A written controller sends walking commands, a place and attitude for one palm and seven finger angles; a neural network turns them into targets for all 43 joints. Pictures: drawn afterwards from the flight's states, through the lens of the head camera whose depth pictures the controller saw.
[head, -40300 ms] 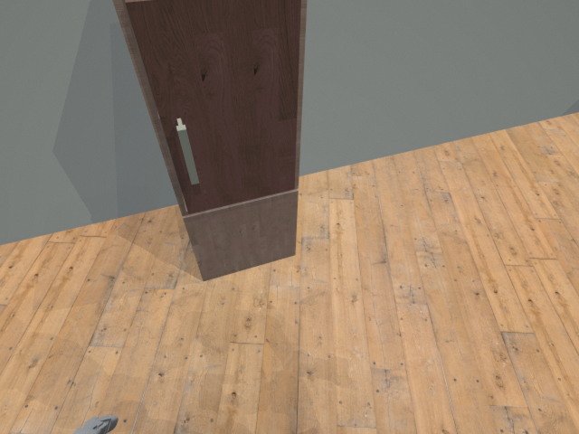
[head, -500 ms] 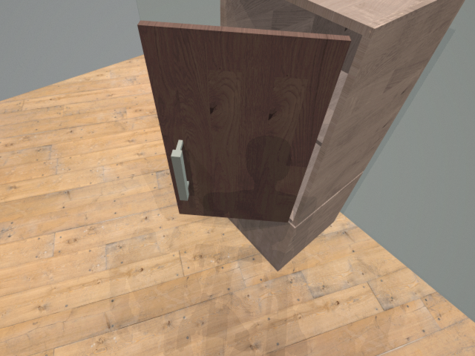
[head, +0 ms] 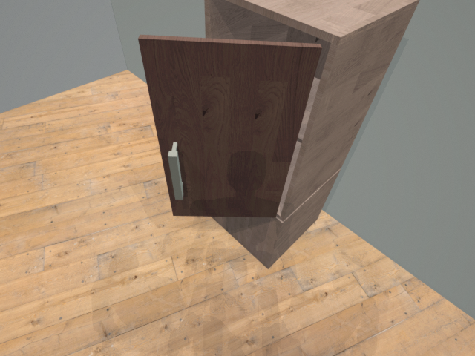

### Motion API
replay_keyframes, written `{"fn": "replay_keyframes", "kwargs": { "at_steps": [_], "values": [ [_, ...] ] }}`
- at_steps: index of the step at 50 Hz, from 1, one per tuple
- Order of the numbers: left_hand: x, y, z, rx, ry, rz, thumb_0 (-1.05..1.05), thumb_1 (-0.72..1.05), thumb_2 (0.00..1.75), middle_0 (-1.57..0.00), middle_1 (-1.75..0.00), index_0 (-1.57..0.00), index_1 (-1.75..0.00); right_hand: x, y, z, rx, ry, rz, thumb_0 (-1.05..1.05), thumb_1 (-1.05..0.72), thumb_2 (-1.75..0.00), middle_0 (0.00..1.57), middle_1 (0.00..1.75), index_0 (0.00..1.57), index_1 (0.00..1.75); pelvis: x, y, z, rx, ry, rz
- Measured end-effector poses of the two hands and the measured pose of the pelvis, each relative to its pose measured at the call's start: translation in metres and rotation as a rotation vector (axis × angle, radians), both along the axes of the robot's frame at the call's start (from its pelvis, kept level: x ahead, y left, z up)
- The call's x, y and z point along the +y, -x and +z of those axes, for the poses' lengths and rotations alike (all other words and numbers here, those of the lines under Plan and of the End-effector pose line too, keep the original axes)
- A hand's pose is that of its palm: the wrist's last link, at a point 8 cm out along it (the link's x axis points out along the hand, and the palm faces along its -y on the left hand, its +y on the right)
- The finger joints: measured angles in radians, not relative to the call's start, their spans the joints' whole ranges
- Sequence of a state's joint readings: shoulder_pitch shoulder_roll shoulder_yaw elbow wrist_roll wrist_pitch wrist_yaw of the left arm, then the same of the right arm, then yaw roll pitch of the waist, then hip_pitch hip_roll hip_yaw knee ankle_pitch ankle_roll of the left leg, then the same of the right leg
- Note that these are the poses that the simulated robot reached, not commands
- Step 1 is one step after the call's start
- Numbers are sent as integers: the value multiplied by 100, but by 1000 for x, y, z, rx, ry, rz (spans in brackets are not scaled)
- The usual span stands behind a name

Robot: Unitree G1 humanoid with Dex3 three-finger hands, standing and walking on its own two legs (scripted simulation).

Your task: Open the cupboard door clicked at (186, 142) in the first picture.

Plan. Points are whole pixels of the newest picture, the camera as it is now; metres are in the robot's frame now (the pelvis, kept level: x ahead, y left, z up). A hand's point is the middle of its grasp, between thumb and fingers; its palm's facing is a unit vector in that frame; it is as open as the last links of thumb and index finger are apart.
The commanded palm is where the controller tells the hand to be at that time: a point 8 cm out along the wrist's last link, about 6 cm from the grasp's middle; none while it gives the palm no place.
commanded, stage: come to a stop and stand still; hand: left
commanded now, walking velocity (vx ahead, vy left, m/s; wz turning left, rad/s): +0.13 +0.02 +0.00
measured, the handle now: (177, 171) +0.59 +0.17 -0.11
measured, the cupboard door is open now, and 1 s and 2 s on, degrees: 46 46 46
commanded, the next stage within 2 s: look again from close up in 1.52 s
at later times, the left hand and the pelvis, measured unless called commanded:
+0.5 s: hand out of the picture -0.03 +0.14 -0.20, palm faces +0.11 -0.99 -0.09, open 7.4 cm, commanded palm none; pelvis +0.02 +0.01 -0.01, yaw +0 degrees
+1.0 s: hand out of the picture -0.01 +0.20 -0.19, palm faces +0.01 -0.98 -0.19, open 7.4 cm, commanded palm none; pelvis +0.01 +0.03 +0.00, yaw -1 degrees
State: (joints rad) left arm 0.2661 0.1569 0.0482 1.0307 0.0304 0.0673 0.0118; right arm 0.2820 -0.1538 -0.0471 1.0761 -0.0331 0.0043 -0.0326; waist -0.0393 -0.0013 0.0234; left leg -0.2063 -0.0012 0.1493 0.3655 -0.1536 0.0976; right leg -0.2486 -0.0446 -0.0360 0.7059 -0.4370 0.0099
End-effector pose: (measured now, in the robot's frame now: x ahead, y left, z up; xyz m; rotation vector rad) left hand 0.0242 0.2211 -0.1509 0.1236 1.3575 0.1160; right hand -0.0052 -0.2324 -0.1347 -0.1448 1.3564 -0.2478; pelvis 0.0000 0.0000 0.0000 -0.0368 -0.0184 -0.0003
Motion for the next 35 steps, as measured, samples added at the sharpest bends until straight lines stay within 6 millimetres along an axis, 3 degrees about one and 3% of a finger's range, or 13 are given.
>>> {"fn": "replay_keyframes", "kwargs": {
  "at_steps": [6,11,16,20,24,27,35],
  "values": [
    [-17,23,1,-10,-33,25,0,92,90,-20,-30,-20,-29,-12,48,-16,120,-54,-37,0,-91,-90,20,30,20,30,-19,4,-6,-4,-39,1],
    [-35,57,4,61,-21,73,0,92,90,-20,-30,-20,-29,-14,54,-15,163,-83,-30,0,-91,-90,20,30,20,30,-24,0,-3,0,-29,0],
    [-45,70,0,110,22,91,0,91,90,-20,-30,-20,-29,-7,39,-13,151,-78,-11,0,-91,-90,20,30,20,30,-19,-7,-4,7,-7,16],
    [-42,68,-9,125,57,115,0,91,90,-20,-30,-20,-29,6,14,-14,138,-57,23,0,-91,-90,20,30,20,29,-6,-15,-9,11,2,22],
    [-29,60,-21,141,78,121,0,91,90,-20,-30,-20,-30,24,-19,-13,79,-27,56,1,-92,-90,20,30,20,30,10,-22,-13,2,-16,13],
    [-16,49,-24,139,74,107,0,91,90,-20,-30,-20,-29,29,-32,-9,50,3,60,2,-95,-90,20,30,20,30,20,-26,-13,-2,-24,1],
    [19,23,-17,91,21,52,0,91,90,-20,-30,-20,-29,38,-48,-7,-6,10,52,2,-96,-90,20,30,20,30,35,-25,-9,1,-34,-11]
  ]
}}
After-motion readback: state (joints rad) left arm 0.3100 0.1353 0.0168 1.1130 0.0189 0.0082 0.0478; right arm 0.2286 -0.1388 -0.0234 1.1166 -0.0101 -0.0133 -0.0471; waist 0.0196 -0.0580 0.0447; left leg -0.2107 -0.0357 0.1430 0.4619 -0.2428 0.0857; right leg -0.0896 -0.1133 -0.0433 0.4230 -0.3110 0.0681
